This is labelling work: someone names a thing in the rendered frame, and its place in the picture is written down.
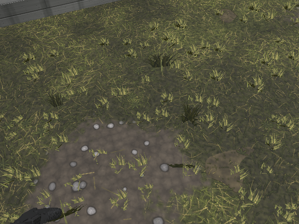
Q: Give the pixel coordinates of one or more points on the robot left hand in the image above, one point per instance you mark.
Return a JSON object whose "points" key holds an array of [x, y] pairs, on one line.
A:
{"points": [[38, 216]]}

